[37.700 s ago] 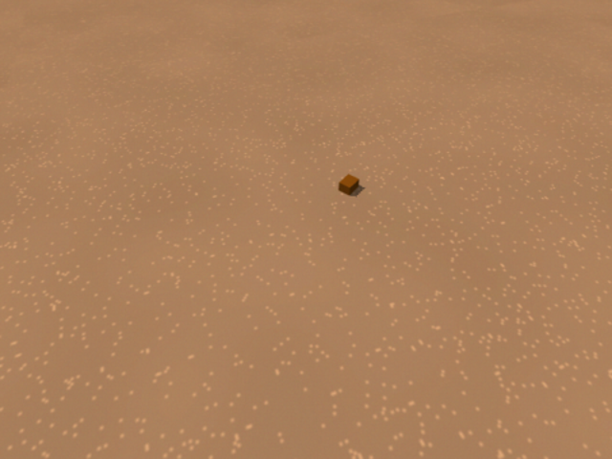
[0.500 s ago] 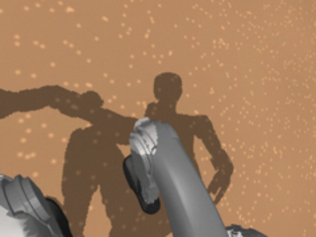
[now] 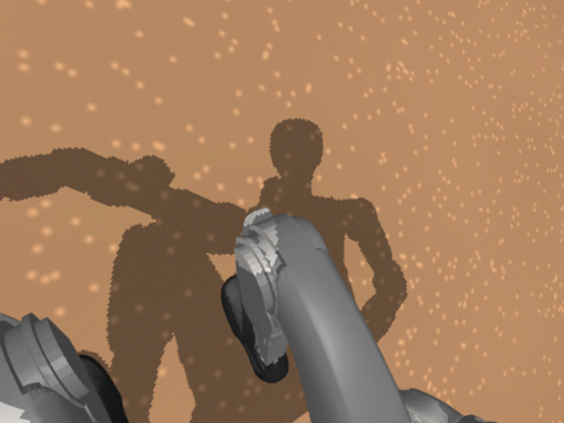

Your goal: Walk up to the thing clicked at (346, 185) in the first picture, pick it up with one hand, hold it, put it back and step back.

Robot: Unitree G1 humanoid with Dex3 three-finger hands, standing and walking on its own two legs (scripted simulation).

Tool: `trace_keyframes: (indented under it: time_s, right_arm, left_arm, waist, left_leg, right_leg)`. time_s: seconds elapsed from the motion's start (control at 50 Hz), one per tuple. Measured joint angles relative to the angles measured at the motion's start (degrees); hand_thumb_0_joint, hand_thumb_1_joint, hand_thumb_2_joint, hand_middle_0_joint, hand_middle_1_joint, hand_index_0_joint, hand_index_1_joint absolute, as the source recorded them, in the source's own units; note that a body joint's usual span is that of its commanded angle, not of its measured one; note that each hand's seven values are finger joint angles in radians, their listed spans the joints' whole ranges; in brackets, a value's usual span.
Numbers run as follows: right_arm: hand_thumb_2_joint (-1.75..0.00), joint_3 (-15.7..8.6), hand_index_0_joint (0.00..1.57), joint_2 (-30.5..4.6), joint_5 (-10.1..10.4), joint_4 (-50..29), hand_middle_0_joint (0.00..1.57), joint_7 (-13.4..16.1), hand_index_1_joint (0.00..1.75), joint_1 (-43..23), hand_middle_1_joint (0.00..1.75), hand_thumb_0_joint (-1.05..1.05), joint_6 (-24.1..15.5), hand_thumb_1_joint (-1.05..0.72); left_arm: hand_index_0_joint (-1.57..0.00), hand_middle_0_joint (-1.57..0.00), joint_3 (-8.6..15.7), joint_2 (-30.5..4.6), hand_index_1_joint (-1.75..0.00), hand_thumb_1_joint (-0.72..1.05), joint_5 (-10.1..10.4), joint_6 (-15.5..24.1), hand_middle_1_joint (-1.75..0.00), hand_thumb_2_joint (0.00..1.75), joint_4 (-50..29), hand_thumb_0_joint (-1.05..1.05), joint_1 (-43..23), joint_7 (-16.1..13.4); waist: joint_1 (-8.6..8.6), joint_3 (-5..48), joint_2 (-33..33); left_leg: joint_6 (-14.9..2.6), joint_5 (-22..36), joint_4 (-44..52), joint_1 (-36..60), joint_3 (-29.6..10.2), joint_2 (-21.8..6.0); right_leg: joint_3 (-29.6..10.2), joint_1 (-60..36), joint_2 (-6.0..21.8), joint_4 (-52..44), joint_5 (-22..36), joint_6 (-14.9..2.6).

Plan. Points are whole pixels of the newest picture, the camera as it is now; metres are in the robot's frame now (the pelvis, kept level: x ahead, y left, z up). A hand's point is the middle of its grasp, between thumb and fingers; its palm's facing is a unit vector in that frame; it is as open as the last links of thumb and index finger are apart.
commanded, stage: rest palm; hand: left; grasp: from above
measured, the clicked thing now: out of the picture +0.43 +0.35 -0.29
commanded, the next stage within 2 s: close in 0.58 s
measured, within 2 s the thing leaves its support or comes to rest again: neither
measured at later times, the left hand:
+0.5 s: hand out of the picture +0.44 +0.33 -0.24, palm faces +0.10 -0.47 -0.88, open 13.2 cm
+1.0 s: hand out of the picture +0.44 +0.33 -0.25, palm faces +0.10 -0.47 -0.88, open 11.8 cm
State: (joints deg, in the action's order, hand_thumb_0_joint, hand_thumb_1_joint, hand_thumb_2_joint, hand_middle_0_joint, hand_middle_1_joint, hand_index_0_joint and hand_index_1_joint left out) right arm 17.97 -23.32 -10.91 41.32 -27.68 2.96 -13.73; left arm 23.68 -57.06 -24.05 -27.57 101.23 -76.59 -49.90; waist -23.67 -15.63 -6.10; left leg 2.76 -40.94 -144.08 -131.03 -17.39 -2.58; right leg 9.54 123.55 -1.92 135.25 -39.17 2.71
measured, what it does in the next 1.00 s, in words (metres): stands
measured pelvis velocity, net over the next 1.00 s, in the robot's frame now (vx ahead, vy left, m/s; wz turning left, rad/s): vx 0.00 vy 0.00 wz -0.01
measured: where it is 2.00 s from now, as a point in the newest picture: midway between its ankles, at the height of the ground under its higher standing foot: (193, 387)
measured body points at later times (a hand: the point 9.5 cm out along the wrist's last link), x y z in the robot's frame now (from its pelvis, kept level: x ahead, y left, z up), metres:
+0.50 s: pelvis +0.00 +0.00 +0.00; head +0.30 +0.10 +0.31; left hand +0.44 +0.35 -0.19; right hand +0.02 -0.26 -0.05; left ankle +0.07 +0.14 -0.28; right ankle +0.11 -0.12 -0.28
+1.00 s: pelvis +0.00 +0.00 -0.01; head +0.30 +0.10 +0.31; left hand +0.44 +0.35 -0.20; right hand +0.02 -0.26 -0.06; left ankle +0.07 +0.14 -0.28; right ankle +0.11 -0.12 -0.28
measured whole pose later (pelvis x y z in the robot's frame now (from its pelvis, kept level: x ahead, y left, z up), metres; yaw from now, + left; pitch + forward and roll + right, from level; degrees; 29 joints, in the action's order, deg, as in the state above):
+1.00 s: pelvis +0.00 +0.00 -0.01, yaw +0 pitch +25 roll -14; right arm 20.3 -25.7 -11.2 38.3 -28.1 2.2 -10.8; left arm 23.7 -57.9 -19.1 -25.8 99.4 -73.0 -51.2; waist -24.8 -17.3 -8.0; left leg 2.8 -42.2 -146.7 -131.3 -18.6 -1.5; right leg 10.3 122.8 -1.6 137.2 -40.8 3.0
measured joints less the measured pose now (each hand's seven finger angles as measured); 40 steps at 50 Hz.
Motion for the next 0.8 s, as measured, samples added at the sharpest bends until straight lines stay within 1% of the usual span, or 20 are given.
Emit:
trace_keyframes:
  time_s: [0.14, 0.28, 0.42, 0.58, 0.66, 0.72, 0.8]
  right_arm:
    - [-0.91, 0.2, 0.20, -1.5, -0.2, -0.1, 0.19, -0.1, 0.30, 0.6, 0.30, 0.00, 0.3, -0.93]
    - [-0.91, 0.0, 0.20, -2.2, -0.2, -0.5, 0.19, -0.1, 0.30, 1.1, 0.30, 0.00, 1.1, -0.93]
    - [-0.91, 0.6, 0.20, -2.3, -0.4, -1.8, 0.19, -0.2, 0.30, 1.1, 0.30, 0.00, 1.8, -0.93]
    - [-0.91, 1.2, 0.20, -1.9, -0.3, -2.8, 0.19, -0.1, 0.30, 0.0, 0.30, 0.00, 2.3, -0.93]
    - [-0.91, 1.5, 0.20, -1.7, -0.2, -3.0, 0.19, -0.2, 0.30, -0.4, 0.30, 0.00, 2.4, -0.92]
    - [-0.91, 1.7, 0.20, -1.7, -0.1, -2.9, 0.19, -0.2, 0.30, -0.6, 0.30, 0.00, 2.5, -0.92]
    - [-0.91, 1.9, 0.20, -1.8, -0.1, -2.9, 0.19, -0.3, 0.30, -0.9, 0.30, 0.00, 2.5, -0.92]
  left_arm:
    - [-0.20, -0.22, -0.1, 0.0, -0.89, -0.35, 1.3, 0.4, -0.87, 0.85, -0.5, 0.00, 0.6, 0.0]
    - [-0.21, -0.23, 0.0, 0.0, -0.88, -0.35, 1.3, 0.7, -0.86, 0.85, -1.6, 0.00, 1.4, -0.5]
    - [-0.21, -0.23, 0.2, -0.1, -0.88, -0.35, 3.3, 0.6, -0.86, 0.85, -2.3, 0.00, 1.9, -1.1]
    - [-0.22, -0.24, 0.0, -0.5, -0.87, -0.33, 3.4, 0.9, -0.84, 0.84, -2.2, 0.00, 2.5, -1.0]
    - [-0.22, -0.24, 0.0, -0.6, -0.87, -0.33, 3.9, 1.0, -0.84, 0.84, -2.3, 0.00, 2.7, -0.9]
    - [-0.23, -0.25, -0.1, -0.7, -0.86, -0.32, 3.7, 1.2, -0.84, 0.84, -2.0, 0.00, 2.7, -0.8]
    - [-0.27, -0.29, -0.2, -0.9, -0.83, -0.26, 3.8, 1.4, -0.81, 0.80, -1.9, 0.00, 2.9, -1.0]
  waist:
    - [-0.57, -0.2, -0.7]
    - [-0.77, -0.8, -1.2]
    - [-0.95, -1.4, -1.5]
    - [-1.03, -1.7, -1.2]
    - [-1.00, -1.7, -1.2]
    - [-0.89, -1.5, -1.2]
    - [-0.92, -1.6, -1.3]
  left_leg:
    - [-0.02, -0.2, -0.3, 0.1, -0.4, 0.3]
    - [-0.12, -0.5, -0.7, 0.0, -0.6, 0.4]
    - [-0.09, -0.8, -1.2, 0.3, -0.6, 0.7]
    - [-0.17, -0.8, -1.7, -0.1, -0.7, 0.8]
    - [-0.15, -0.8, -1.9, -0.2, -0.7, 0.8]
    - [-0.10, -0.9, -2.0, -0.4, -0.8, 0.7]
    - [-0.12, -0.9, -2.1, -0.4, -0.9, 0.8]
  right_leg:
    - [0.3, -0.5, 0.2, 0.1, -0.3, 0.06]
    - [0.5, -0.6, 0.1, 0.1, -0.6, 0.25]
    - [0.4, -1.1, 0.3, 0.8, -1.2, 0.25]
    - [0.4, -0.8, 0.3, 1.2, -1.2, 0.38]
    - [0.4, -0.6, 0.3, 1.5, -1.2, 0.40]
    - [0.4, -0.4, 0.2, 1.5, -1.1, 0.37]
    - [0.5, -0.4, 0.2, 1.5, -1.1, 0.39]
